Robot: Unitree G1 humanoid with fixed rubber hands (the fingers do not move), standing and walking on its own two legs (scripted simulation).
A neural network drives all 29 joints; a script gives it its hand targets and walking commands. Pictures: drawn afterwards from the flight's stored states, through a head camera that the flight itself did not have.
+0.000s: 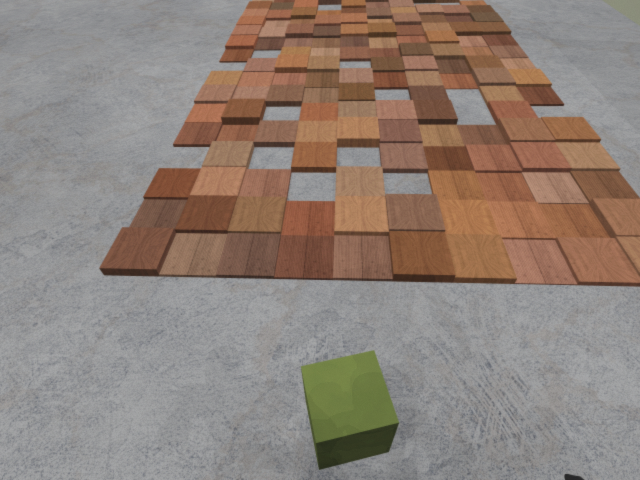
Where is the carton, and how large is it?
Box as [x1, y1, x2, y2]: [301, 350, 398, 469]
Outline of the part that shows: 373,350 301,366 305,399 319,469 386,452 389,449 398,421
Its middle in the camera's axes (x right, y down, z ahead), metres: +0.07 +0.48 +1.10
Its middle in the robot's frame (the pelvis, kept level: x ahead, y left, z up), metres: +0.46 -0.04 -0.66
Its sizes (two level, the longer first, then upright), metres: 0.210 0.200 0.250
